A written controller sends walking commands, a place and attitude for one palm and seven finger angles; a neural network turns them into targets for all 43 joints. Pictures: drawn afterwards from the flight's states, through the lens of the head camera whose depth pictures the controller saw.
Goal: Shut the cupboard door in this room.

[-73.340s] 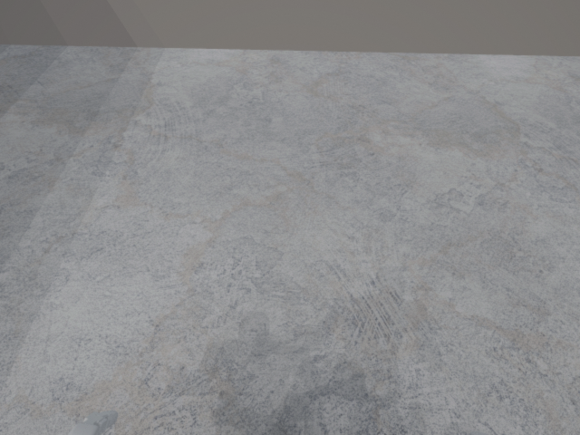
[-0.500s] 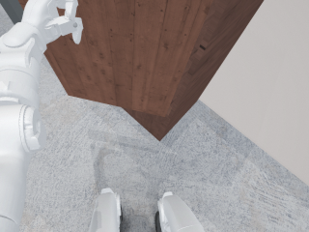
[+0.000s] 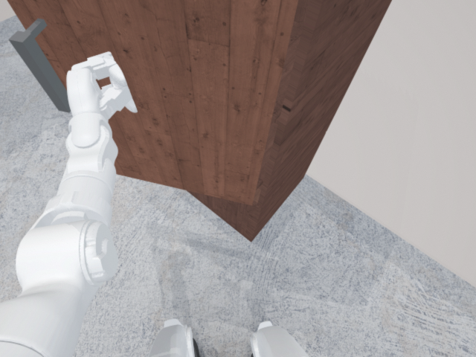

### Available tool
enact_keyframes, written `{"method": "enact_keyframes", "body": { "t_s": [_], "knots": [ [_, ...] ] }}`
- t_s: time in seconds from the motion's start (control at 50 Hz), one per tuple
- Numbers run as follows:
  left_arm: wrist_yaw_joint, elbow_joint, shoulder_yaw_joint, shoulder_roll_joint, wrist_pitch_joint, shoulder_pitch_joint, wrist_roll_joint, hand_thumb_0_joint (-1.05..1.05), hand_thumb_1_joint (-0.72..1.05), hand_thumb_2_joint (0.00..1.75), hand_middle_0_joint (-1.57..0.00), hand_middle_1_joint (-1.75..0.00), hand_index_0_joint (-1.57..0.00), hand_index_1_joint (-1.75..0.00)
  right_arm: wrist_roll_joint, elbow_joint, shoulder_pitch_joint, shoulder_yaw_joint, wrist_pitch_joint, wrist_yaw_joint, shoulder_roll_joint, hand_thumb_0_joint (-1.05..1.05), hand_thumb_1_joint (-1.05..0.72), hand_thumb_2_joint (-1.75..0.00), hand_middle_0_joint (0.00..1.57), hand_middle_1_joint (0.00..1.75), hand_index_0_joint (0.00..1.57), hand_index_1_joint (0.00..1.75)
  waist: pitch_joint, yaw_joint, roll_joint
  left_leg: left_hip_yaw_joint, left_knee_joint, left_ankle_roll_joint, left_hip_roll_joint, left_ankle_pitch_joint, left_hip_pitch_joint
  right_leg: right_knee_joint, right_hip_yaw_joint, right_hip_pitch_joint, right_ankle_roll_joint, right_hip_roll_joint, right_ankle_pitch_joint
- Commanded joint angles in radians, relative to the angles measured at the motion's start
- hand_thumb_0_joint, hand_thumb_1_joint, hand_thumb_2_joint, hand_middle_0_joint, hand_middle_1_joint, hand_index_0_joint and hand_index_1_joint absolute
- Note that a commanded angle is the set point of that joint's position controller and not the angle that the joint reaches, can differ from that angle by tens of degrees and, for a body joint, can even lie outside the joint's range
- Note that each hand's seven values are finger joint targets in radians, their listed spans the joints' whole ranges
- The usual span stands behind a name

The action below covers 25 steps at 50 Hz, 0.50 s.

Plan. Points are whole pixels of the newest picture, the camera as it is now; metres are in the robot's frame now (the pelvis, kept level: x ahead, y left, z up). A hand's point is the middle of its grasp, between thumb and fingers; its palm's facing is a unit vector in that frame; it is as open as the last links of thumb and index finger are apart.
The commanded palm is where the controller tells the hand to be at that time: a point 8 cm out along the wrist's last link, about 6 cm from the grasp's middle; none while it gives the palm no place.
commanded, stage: pull the fist back off the door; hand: left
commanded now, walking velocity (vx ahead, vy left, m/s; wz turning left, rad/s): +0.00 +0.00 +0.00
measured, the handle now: (53, 68) +0.61 +0.25 +0.10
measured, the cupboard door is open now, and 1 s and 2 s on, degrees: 26 26 26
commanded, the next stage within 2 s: draw the hand back to the body in 0.38 s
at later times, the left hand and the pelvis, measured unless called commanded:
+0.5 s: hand (134, 127) +0.47 +0.11 +0.10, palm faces +0.08 -1.00 -0.02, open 3.1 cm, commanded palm +0.43 +0.17 +0.11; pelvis +0.00 -0.01 +0.01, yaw +3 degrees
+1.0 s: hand (60, 179) +0.35 +0.17 +0.16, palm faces +0.08 -1.00 -0.03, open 3.1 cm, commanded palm +0.30 +0.23 +0.17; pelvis +0.00 +0.00 +0.04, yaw +3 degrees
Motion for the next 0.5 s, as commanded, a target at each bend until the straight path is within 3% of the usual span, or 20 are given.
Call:
{"method": "enact_keyframes", "body": {
  "t_s": [0.0, 0.06, 0.12, 0.16, 0.18, 0.22, 0.26, 0.3, 0.34, 0.4, 0.44, 0.48],
  "knots": [
    [-0.008, -0.206, -0.034, 0.171, -0.098, -0.239, 0.007, 0.00, 0.90, 0.90, -1.30, -1.50, -1.30, -1.50, 0.010, -0.078, 0.114, -0.080, -0.007, -0.002, -0.175, 0.00, -0.90, -0.90, 0.20, 0.30, 0.20, 0.30, -0.403, 0.047, -0.039, -0.031, -0.092, 0.028, -0.050, 0.299, 0.474, -0.172, -0.019, 0.128, 0.000, 0.010, 0.424],
    [-0.047, -0.217, -0.110, 0.066, -0.061, -0.151, -0.033, 0.00, 0.90, 0.90, -1.30, -1.50, -1.30, -1.50, 0.029, -0.103, 0.083, -0.088, 0.011, -0.003, -0.175, 0.00, -0.90, -0.90, 0.20, 0.30, 0.20, 0.30, -0.343, 0.048, -0.065, -0.012, -0.121, 0.032, -0.062, 0.277, 0.494, -0.215, -0.014, 0.153, 0.004, 0.008, 0.438],
    [-0.065, -0.276, -0.113, 0.056, -0.055, -0.188, -0.090, 0.00, 0.90, 0.90, -1.30, -1.50, -1.30, -1.50, 0.041, -0.108, 0.051, -0.090, 0.021, -0.018, -0.175, 0.00, -0.90, -0.90, 0.20, 0.30, 0.20, 0.30, -0.295, 0.041, -0.112, -0.006, -0.133, 0.038, -0.069, 0.219, 0.469, -0.250, 0.004, 0.185, 0.013, 0.000, 0.424],
    [-0.055, -0.393, -0.119, 0.060, -0.102, -0.257, -0.103, 0.00, 0.90, 0.90, -1.30, -1.50, -1.30, -1.50, 0.046, -0.105, 0.022, -0.092, 0.012, -0.030, -0.170, 0.00, -0.90, -0.90, 0.20, 0.30, 0.20, 0.30, -0.338, 0.044, -0.057, -0.011, -0.130, 0.035, -0.069, 0.238, 0.532, -0.237, 0.005, 0.181, 0.010, -0.004, 0.435],
    [-0.049, -0.467, -0.160, 0.022, -0.134, -0.280, -0.102, 0.00, 0.90, 0.90, -1.30, -1.50, -1.30, -1.50, 0.047, -0.108, 0.003, -0.092, 0.005, -0.031, -0.160, 0.00, -0.90, -0.90, 0.20, 0.30, 0.20, 0.30, -0.372, 0.049, 0.003, -0.016, -0.125, 0.031, -0.067, 0.264, 0.583, -0.223, 0.000, 0.170, 0.004, -0.005, 0.441],
    [-0.030, -0.555, -0.185, 0.018, -0.192, -0.308, -0.088, 0.00, 0.90, 0.90, -1.30, -1.50, -1.30, -1.50, 0.046, -0.093, -0.021, -0.095, -0.011, -0.036, -0.155, 0.00, -0.90, -0.90, 0.20, 0.30, 0.20, 0.30, -0.424, 0.048, 0.054, -0.028, -0.105, 0.027, -0.061, 0.293, 0.659, -0.202, -0.003, 0.136, -0.001, -0.006, 0.437],
    [-0.013, -0.575, -0.217, 0.001, -0.221, -0.301, -0.066, 0.00, 0.90, 0.90, -1.30, -1.50, -1.30, -1.50, 0.045, -0.074, -0.030, -0.097, -0.019, -0.039, -0.153, 0.00, -0.90, -0.90, 0.20, 0.30, 0.20, 0.30, -0.438, 0.045, 0.073, -0.043, -0.098, 0.022, -0.056, 0.322, 0.698, -0.178, -0.011, 0.103, -0.004, -0.007, 0.438],
    [-0.005, -0.518, -0.248, -0.037, -0.204, -0.233, -0.050, 0.00, 0.90, 0.90, -1.30, -1.50, -1.30, -1.50, 0.047, -0.067, -0.044, -0.097, -0.020, -0.037, -0.155, 0.00, -0.90, -0.90, 0.20, 0.30, 0.20, 0.30, -0.419, 0.046, 0.043, -0.047, -0.098, 0.020, -0.053, 0.325, 0.695, -0.174, -0.018, 0.086, -0.005, -0.009, 0.432],
    [0.004, -0.414, -0.231, -0.017, -0.157, -0.236, -0.042, 0.00, 0.90, 0.90, -1.30, -1.50, -1.30, -1.50, 0.048, -0.055, -0.041, -0.095, -0.013, -0.043, -0.164, 0.00, -0.90, -0.90, 0.20, 0.30, 0.20, 0.30, -0.362, 0.034, -0.008, -0.044, -0.103, 0.025, -0.057, 0.275, 0.639, -0.187, -0.014, 0.080, 0.002, -0.010, 0.409],
    [0.013, -0.292, -0.182, 0.024, -0.085, -0.229, -0.053, 0.00, 0.90, 0.90, -1.30, -1.50, -1.30, -1.50, 0.056, -0.071, -0.064, -0.081, 0.005, -0.051, -0.165, 0.00, -0.90, -0.90, 0.20, 0.30, 0.20, 0.30, -0.295, 0.043, -0.092, -0.029, -0.128, 0.030, -0.066, 0.187, 0.528, -0.221, 0.000, 0.124, 0.011, -0.019, 0.368],
    [0.015, -0.276, -0.116, 0.076, -0.070, -0.212, -0.072, 0.00, 0.90, 0.90, -1.30, -1.50, -1.30, -1.50, 0.052, -0.087, -0.074, -0.073, 0.010, -0.058, -0.170, 0.00, -0.90, -0.90, 0.20, 0.30, 0.20, 0.30, -0.318, 0.068, -0.108, -0.022, -0.131, 0.032, -0.073, 0.197, 0.502, -0.219, 0.009, 0.176, 0.012, -0.022, 0.398],
    [0.009, -0.308, -0.105, 0.081, -0.092, -0.237, -0.086, 0.00, 0.90, 0.90, -1.30, -1.50, -1.30, -1.50, 0.049, -0.100, -0.090, -0.067, 0.007, -0.059, -0.160, 0.00, -0.90, -0.90, 0.20, 0.30, 0.20, 0.30, -0.357, 0.071, -0.114, -0.016, -0.125, 0.033, -0.075, 0.210, 0.491, -0.210, 0.018, 0.211, 0.015, -0.029, 0.433]
  ]
}}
